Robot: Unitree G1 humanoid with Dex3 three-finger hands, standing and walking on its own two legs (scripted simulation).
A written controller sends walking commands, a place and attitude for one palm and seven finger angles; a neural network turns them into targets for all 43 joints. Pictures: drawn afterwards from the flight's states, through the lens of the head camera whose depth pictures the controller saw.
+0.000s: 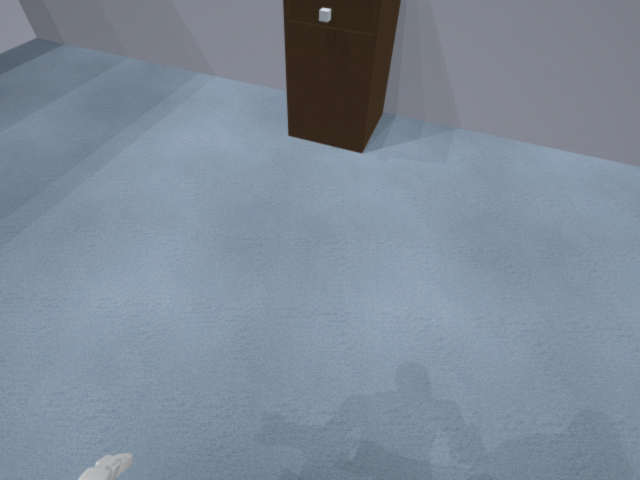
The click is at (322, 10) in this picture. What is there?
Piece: drawer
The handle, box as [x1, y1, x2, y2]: [319, 7, 330, 21]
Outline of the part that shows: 322,7 319,10 319,20 328,21 330,19 330,9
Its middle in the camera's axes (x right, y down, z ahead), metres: +0.02 -0.95 +1.63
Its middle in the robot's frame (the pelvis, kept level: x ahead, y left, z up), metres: +1.85 +0.06 -0.09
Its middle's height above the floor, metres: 0.68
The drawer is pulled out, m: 0.00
